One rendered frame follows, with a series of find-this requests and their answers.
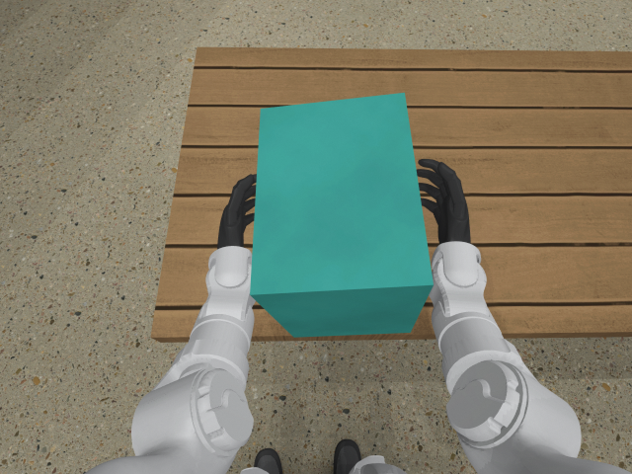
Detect robot right upper arm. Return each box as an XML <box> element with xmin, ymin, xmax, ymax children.
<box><xmin>446</xmin><ymin>360</ymin><xmax>632</xmax><ymax>474</ymax></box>

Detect robot right hand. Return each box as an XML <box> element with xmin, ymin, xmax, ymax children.
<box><xmin>417</xmin><ymin>159</ymin><xmax>471</xmax><ymax>244</ymax></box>

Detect robot foot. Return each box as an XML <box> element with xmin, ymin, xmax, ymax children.
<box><xmin>334</xmin><ymin>439</ymin><xmax>361</xmax><ymax>474</ymax></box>
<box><xmin>254</xmin><ymin>448</ymin><xmax>282</xmax><ymax>474</ymax></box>

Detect robot left forearm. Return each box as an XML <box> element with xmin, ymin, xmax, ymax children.
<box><xmin>131</xmin><ymin>246</ymin><xmax>256</xmax><ymax>456</ymax></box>

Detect table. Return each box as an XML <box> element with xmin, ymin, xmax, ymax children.
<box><xmin>150</xmin><ymin>47</ymin><xmax>632</xmax><ymax>343</ymax></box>

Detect carton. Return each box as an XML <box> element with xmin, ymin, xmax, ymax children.
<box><xmin>250</xmin><ymin>93</ymin><xmax>434</xmax><ymax>338</ymax></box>

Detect robot left upper arm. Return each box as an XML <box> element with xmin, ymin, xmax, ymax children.
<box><xmin>84</xmin><ymin>367</ymin><xmax>254</xmax><ymax>474</ymax></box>

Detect robot left foot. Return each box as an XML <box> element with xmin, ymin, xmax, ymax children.
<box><xmin>254</xmin><ymin>448</ymin><xmax>282</xmax><ymax>474</ymax></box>

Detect robot right forearm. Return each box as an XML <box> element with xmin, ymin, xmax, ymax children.
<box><xmin>429</xmin><ymin>241</ymin><xmax>539</xmax><ymax>396</ymax></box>

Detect robot left hand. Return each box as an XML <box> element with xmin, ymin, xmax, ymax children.
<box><xmin>217</xmin><ymin>174</ymin><xmax>257</xmax><ymax>249</ymax></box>

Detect robot right foot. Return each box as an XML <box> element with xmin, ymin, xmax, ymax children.
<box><xmin>334</xmin><ymin>439</ymin><xmax>361</xmax><ymax>474</ymax></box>

